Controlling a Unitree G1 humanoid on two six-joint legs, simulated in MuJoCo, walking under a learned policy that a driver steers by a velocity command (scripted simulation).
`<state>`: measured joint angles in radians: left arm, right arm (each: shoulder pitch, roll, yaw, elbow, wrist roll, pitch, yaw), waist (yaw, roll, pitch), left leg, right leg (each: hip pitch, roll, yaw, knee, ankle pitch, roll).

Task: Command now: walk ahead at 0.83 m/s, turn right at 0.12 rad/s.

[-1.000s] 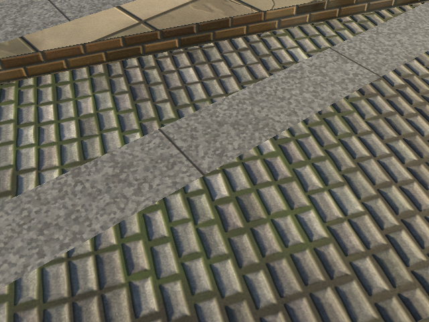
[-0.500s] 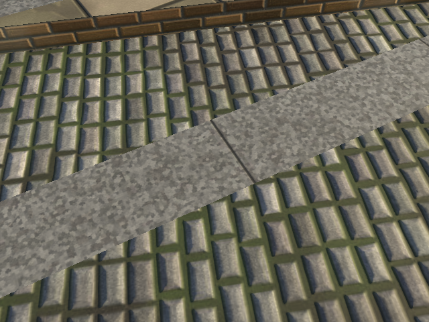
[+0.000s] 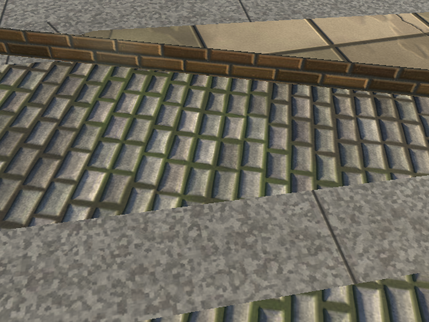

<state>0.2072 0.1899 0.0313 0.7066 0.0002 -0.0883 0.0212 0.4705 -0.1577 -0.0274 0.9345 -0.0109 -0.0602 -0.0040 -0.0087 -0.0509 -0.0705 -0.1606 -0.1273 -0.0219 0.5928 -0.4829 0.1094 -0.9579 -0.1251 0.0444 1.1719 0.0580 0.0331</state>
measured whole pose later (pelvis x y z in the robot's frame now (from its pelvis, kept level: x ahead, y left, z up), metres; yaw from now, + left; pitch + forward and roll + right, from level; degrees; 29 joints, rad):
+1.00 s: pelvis +0.88 -0.22 +0.01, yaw -34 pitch +2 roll +2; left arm -0.07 0.24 0.00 0.56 -0.01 -0.11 -0.05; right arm 0.61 -0.24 -0.04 0.90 0.03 -0.10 0.01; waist -0.16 -0.02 0.01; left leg 0.19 -0.02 -0.03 0.17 -0.39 -0.01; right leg -0.76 -0.07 0.03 0.67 0.05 -0.06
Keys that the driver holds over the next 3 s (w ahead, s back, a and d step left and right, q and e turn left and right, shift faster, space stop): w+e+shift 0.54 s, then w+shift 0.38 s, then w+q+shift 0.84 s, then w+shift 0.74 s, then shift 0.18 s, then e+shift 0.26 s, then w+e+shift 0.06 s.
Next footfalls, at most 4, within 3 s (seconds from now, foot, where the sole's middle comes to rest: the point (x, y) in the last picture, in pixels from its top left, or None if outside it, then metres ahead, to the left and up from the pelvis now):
0.22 right None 0.39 -0.10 -0.75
0.62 left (217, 239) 0.83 -0.02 -0.75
1.08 right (339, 193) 1.05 -0.50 -0.75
1.52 left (303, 115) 1.51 -0.43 -0.75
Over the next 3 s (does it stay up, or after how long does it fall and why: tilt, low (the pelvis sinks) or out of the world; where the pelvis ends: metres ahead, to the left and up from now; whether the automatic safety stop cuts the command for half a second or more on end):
stays up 2.51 -0.48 0.15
